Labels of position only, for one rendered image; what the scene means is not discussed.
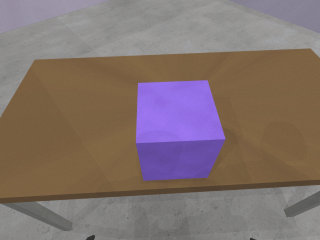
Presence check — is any carton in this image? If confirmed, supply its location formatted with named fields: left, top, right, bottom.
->
left=136, top=80, right=226, bottom=181

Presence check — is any table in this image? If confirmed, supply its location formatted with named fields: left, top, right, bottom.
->
left=0, top=48, right=320, bottom=231

